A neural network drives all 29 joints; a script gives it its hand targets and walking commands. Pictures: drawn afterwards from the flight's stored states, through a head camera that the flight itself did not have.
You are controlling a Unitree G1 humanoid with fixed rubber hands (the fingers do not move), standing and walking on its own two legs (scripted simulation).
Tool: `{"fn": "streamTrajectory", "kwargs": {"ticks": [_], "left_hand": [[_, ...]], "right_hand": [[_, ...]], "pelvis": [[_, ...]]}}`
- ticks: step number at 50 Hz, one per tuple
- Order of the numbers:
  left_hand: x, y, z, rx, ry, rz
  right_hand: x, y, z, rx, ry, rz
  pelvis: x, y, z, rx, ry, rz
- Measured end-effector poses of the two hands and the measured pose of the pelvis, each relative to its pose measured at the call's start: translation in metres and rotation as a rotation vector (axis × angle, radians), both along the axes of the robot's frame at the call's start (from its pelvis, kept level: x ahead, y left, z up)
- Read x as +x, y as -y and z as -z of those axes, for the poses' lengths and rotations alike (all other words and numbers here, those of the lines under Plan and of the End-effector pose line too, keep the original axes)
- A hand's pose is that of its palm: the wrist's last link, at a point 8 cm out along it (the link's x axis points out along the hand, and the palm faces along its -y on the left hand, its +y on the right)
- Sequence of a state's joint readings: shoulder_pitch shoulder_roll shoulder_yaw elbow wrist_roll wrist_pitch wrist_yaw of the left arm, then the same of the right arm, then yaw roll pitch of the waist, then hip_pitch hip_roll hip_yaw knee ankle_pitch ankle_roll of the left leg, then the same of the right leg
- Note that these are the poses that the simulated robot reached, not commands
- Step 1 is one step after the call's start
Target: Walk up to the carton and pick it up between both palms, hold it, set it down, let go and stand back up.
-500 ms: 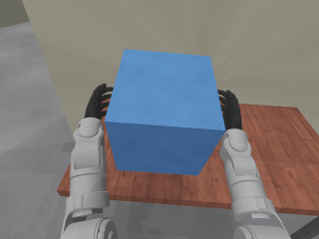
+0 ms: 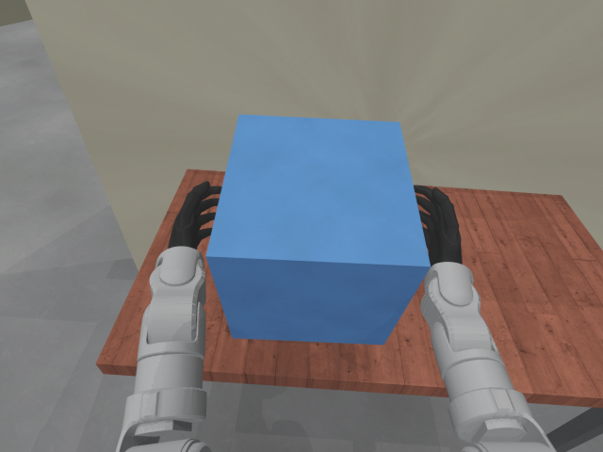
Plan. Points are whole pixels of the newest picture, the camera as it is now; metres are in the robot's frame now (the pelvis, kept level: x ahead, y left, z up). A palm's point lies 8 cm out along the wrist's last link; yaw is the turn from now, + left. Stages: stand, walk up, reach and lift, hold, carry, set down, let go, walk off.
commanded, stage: set down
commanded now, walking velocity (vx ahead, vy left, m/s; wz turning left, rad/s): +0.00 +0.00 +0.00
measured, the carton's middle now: (313, 233) +0.43 +0.00 +0.07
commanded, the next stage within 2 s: none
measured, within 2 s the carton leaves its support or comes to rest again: neither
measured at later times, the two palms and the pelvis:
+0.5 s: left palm (204, 244) +0.38 +0.15 +0.10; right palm (441, 250) +0.37 -0.18 +0.10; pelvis +0.00 +0.00 +0.00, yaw -1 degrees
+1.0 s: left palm (211, 254) +0.39 +0.15 +0.06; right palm (433, 256) +0.38 -0.18 +0.08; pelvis +0.01 +0.00 +0.00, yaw -2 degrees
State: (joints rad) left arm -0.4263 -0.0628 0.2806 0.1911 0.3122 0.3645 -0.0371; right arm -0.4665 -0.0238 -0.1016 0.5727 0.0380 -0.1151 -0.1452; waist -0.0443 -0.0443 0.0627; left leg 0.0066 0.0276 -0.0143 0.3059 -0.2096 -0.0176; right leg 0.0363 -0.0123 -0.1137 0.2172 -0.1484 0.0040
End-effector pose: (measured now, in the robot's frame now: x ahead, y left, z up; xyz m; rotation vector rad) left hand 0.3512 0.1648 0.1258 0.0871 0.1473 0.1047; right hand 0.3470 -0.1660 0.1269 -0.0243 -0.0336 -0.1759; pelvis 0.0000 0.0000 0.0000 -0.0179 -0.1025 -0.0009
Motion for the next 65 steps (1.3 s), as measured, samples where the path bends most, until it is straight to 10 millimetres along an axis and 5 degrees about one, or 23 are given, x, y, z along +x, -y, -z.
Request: {"fn": "streamTrajectory", "kwargs": {"ticks": [65], "left_hand": [[0.048, 0.018, 0.086, -0.04, -0.133, 0.015]], "right_hand": [[0.045, 0.017, 0.067, 0.003, -0.134, 0.016]], "pelvis": [[0.007, 0.001, 0.0, 0.011, -0.229, 0.041]]}}
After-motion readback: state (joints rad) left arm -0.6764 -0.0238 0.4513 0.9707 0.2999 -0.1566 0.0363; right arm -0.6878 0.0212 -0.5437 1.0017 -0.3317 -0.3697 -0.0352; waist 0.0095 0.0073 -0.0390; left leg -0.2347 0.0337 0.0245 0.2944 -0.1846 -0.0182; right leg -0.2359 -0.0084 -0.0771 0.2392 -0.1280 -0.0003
